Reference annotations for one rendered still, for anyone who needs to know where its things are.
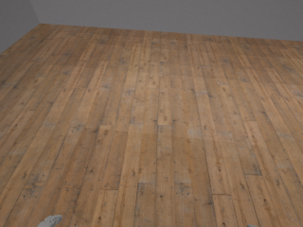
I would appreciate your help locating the robot left hand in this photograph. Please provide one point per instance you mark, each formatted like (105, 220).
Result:
(50, 221)

